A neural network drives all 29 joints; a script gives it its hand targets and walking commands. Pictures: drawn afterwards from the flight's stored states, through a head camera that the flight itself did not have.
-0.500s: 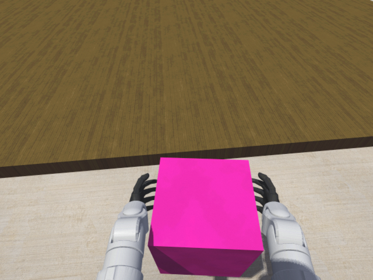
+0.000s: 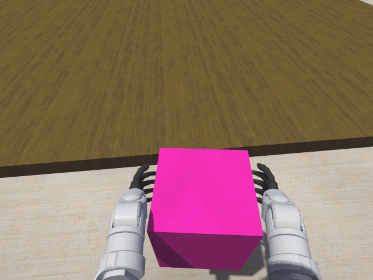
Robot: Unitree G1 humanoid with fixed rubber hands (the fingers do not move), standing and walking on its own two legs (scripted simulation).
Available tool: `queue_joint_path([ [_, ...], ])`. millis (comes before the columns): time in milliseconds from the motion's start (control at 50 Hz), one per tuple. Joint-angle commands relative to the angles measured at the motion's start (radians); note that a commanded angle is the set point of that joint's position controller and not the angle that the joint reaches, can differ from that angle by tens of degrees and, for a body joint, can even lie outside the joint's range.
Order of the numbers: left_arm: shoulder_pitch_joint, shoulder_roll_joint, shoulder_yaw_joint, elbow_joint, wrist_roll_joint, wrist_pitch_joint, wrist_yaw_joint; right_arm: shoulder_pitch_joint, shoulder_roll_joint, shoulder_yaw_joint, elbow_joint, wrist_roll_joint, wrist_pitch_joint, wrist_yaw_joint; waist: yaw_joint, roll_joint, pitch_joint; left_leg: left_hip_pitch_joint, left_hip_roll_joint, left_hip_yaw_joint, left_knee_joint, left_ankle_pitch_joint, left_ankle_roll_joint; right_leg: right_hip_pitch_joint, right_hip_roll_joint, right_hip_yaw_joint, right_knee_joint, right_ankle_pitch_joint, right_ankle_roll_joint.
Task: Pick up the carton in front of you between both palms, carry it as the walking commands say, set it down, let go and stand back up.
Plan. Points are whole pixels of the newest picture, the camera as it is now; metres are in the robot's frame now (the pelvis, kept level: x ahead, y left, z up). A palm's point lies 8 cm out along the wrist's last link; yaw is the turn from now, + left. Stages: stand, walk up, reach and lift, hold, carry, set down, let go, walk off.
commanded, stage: reach and lift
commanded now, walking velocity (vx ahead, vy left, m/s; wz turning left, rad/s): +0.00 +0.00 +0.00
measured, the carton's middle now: (201, 211) +0.30 +0.00 -0.05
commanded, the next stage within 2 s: hold in 0.58 s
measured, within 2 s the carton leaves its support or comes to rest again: neither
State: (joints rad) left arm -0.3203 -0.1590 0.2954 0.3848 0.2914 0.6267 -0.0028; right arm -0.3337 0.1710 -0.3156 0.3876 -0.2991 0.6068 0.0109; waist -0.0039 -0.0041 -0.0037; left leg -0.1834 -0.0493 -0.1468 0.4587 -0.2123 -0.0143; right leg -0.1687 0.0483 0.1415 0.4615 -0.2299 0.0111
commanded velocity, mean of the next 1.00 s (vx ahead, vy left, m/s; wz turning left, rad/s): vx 0.00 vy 0.00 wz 0.00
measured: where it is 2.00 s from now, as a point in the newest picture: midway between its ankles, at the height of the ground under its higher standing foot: outside the picture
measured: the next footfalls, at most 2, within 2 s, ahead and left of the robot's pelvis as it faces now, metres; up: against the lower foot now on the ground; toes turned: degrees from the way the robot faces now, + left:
none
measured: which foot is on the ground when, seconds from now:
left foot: down 0.00-1.00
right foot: down 0.00-1.00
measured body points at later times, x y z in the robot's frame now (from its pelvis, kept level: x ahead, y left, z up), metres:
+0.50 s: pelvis +0.02 +0.00 +0.01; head -0.02 +0.00 +0.45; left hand +0.31 +0.15 +0.03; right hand +0.32 -0.15 +0.03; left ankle +0.03 +0.13 -0.74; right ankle +0.02 -0.13 -0.74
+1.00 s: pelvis +0.01 +0.00 +0.01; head -0.04 +0.00 +0.45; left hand +0.30 +0.15 +0.04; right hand +0.31 -0.15 +0.05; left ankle +0.03 +0.13 -0.74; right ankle +0.02 -0.13 -0.74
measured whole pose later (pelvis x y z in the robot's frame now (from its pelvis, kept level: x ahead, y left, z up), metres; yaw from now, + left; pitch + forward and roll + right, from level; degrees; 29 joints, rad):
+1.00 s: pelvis +0.01 +0.00 +0.01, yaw +0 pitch -7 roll +0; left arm -0.27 -0.15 0.23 0.24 0.28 0.77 0.00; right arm -0.29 0.16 -0.25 0.25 -0.28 0.75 0.01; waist 0.00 0.00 0.01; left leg -0.06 -0.04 -0.14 0.37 -0.19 -0.01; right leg -0.05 0.04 0.14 0.37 -0.20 0.01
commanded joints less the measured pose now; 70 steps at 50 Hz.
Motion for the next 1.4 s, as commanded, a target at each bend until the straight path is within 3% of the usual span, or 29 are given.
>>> queue_joint_path([
  [0,-0.548,-0.948,-0.565,-0.020,-0.240,-0.029,-0.247,-0.476,0.960,0.559,0.042,0.225,-0.004,0.242,-0.001,0.002,-0.252,0.108,-0.044,0.083,-0.078,0.093,-0.001,0.043,0.036,-0.073,-0.095,0.101,-0.001],
  [280,-0.442,-0.937,-0.608,-0.120,-0.269,0.006,-0.230,-0.377,0.928,0.596,-0.061,0.248,0.028,0.239,-0.001,0.010,-0.259,0.174,-0.046,0.072,-0.104,0.234,-0.011,0.096,0.049,-0.071,-0.114,0.227,0.003],
  [540,-0.424,-0.920,-0.620,-0.169,-0.281,0.039,-0.230,-0.362,0.922,0.613,-0.110,0.262,0.062,0.236,0.004,0.004,-0.232,0.183,-0.048,0.072,-0.122,0.231,-0.010,0.120,0.049,-0.067,-0.130,0.239,0.007],
  [660,-0.425,-0.910,-0.680,-0.258,-0.319,0.075,-0.230,-0.354,0.933,0.674,-0.197,0.301,0.102,0.224,0.001,-0.002,-0.270,0.219,-0.051,0.069,-0.133,0.278,-0.011,0.166,0.046,-0.061,-0.141,0.307,0.015],
  [780,-0.421,-0.857,-0.613,-0.206,-0.279,0.111,-0.230,-0.348,0.890,0.611,-0.147,0.266,0.138,0.221,0.003,-0.003,-0.142,0.171,-0.046,0.080,-0.161,0.132,-0.002,0.126,0.040,-0.066,-0.172,0.157,0.008],
  [1000,-0.518,-0.893,-0.617,-0.188,-0.283,0.098,-0.241,-0.445,0.922,0.612,-0.128,0.272,0.123,0.232,0.001,0.002,-0.191,0.173,-0.043,0.082,-0.142,0.093,-0.001,0.116,0.039,-0.072,-0.153,0.110,0.005],
  [1380,-0.471,-0.896,-0.618,-0.204,-0.288,0.104,-0.231,-0.406,0.903,0.611,-0.144,0.272,0.125,0.233,0.000,0.007,-0.205,0.203,-0.043,0.076,-0.146,0.179,-0.008,0.136,0.045,-0.072,-0.154,0.183,0.004],
])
